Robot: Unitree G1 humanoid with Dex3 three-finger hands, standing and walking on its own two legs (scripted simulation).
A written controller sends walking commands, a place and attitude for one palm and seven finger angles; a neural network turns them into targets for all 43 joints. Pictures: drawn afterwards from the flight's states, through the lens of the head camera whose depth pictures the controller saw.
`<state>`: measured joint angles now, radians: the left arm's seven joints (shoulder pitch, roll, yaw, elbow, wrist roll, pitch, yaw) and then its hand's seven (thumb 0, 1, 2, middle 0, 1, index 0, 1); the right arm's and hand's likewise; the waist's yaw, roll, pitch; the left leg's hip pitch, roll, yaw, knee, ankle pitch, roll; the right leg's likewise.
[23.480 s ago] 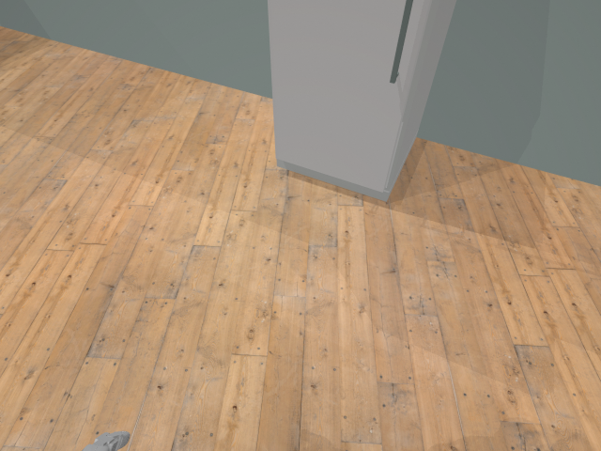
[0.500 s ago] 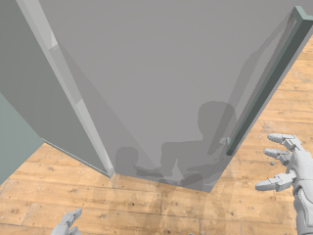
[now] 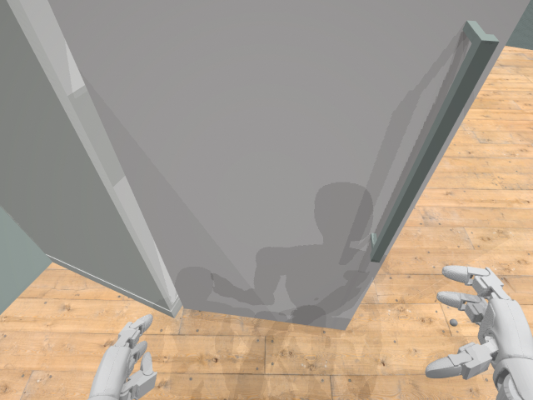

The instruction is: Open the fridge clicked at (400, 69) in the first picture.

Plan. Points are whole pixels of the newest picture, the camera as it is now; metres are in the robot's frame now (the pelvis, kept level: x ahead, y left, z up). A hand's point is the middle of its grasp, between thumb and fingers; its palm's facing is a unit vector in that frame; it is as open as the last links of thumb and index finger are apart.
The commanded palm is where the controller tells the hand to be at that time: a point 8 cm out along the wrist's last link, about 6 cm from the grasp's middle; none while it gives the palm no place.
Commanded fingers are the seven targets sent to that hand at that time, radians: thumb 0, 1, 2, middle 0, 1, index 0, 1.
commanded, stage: draw the hand back to the body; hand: right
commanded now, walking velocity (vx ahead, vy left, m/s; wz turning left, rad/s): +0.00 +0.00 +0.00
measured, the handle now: (410, 175) +0.43 -0.20 +0.13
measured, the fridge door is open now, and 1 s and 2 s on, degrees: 75 75 75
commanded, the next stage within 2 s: step back with the hand held close in 1.66 s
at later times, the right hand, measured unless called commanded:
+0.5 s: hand (497, 317) +0.22 -0.26 +0.10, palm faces +0.19 +0.98 -0.04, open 14.7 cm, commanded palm +0.18 -0.31 +0.11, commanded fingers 0.00 0.48 -0.23 0.25 1.11 0.25 1.11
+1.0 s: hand out of the picture +0.21 -0.29 +0.15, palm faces +0.44 +0.82 -0.37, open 11.6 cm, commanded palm +0.16 -0.31 +0.18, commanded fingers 0.00 -0.43 -0.67 0.22 0.58 0.22 0.58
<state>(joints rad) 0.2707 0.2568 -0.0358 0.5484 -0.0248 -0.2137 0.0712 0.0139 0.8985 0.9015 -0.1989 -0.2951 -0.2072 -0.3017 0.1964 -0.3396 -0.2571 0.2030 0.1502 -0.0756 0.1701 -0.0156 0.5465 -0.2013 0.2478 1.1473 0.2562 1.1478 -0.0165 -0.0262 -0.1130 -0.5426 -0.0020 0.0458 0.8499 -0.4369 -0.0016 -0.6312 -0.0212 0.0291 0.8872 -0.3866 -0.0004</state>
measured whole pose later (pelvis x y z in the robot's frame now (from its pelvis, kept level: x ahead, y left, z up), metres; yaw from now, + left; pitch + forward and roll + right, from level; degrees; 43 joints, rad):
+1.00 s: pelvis +0.02 -0.01 +0.04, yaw +0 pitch -3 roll +1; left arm 0.22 0.22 -0.06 0.64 0.01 -0.18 0.10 0.02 0.90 0.90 -0.20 -0.30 -0.21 -0.30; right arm 0.41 -0.35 -0.29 -0.25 0.07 -0.03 -0.11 -0.01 -0.08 -0.51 0.23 0.78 0.24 0.78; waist -0.07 -0.03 -0.02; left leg -0.15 0.03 0.02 0.52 -0.32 -0.02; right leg -0.23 0.01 0.00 0.55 -0.28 -0.02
